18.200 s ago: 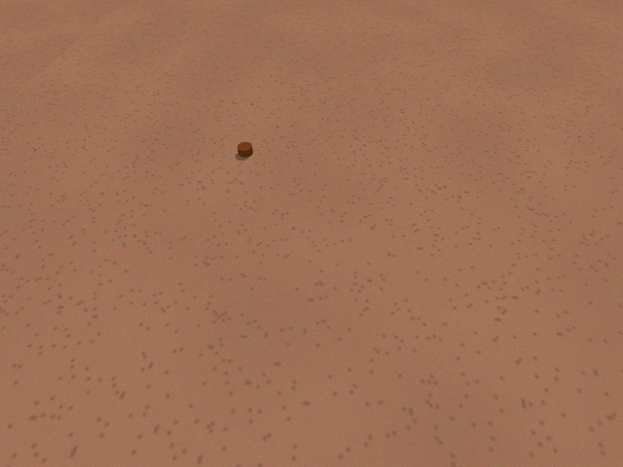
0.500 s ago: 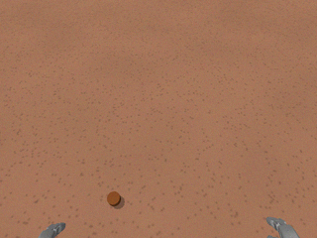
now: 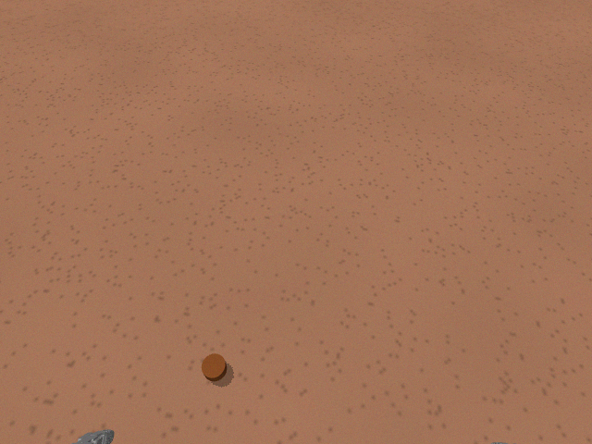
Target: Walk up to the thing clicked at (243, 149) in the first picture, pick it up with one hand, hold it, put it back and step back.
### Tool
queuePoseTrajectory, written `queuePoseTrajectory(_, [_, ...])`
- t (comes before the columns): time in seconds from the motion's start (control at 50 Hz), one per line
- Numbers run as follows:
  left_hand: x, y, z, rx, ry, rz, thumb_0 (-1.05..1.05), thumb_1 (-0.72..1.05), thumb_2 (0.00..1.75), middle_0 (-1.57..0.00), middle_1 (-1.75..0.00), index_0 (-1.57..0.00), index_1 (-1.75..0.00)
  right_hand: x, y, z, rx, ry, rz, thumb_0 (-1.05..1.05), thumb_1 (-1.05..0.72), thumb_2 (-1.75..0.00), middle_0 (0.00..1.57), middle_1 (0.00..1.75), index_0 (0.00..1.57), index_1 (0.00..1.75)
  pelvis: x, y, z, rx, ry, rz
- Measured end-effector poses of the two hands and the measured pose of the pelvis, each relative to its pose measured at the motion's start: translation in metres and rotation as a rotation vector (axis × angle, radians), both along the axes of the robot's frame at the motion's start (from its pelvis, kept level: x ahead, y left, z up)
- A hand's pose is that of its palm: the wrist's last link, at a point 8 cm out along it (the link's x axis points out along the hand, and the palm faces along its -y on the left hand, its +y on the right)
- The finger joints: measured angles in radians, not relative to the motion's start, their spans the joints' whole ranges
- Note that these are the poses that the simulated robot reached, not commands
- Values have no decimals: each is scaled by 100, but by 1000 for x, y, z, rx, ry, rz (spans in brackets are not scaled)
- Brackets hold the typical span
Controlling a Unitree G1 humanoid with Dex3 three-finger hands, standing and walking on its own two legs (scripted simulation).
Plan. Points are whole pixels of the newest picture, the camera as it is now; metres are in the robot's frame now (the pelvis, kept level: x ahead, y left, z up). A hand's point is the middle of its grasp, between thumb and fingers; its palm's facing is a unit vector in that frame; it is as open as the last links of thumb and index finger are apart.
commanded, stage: walk up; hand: left
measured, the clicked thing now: (214, 367) +0.42 +0.24 -0.76
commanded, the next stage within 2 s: stand in 0.76 s
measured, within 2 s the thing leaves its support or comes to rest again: neither
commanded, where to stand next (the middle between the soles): +0.04 -0.01 m, yaw +2 degrees
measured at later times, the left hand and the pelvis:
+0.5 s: hand out of the picture +0.08 +0.27 -0.15, palm faces +0.07 -0.94 -0.34, open 7.4 cm; pelvis +0.01 +0.00 +0.00, yaw +2 degrees
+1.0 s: hand out of the picture +0.09 +0.26 -0.15, palm faces +0.03 -0.95 -0.32, open 7.3 cm; pelvis +0.01 +0.01 +0.00, yaw +1 degrees
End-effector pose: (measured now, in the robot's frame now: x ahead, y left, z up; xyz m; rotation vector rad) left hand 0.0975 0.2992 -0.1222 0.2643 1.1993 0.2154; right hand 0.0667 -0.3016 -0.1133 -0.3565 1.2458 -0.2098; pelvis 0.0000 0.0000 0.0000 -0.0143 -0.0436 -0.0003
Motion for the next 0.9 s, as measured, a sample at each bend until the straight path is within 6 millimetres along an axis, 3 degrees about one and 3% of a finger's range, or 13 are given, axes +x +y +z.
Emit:
queuePoseTrajectory(0.16, [-11, 7, -4, -12, 22, 12, 1, 91, 90, -20, -30, -21, -30, 6, 9, 4, -5, -2, 20, 0, -91, -90, 20, 30, 20, 30, 0, 7, 1, -3, 14, 10])
queuePoseTrajectory(0.36, [-27, 12, 1, 8, 45, 48, 1, 91, 90, -20, -30, -21, -30, 38, 19, 1, 27, -61, 59, 0, -91, -90, 20, 30, 20, 30, 6, 7, 2, -2, 18, 26])
queuePoseTrajectory(0.52, [-29, 12, 4, 23, 29, 65, 1, 91, 90, -20, -30, -21, -30, 57, 18, 1, 35, -95, 81, 0, -91, -90, 20, 30, 20, 30, 7, 4, 1, -2, 12, 39])
queuePoseTrajectory(0.9, [-21, 4, 1, 1, 25, 26, 1, 91, 90, -20, -30, -21, -30, 39, 13, 4, 14, -44, 63, 0, -91, -90, 20, 30, 20, 30, 11, 5, 3, 3, 5, 33])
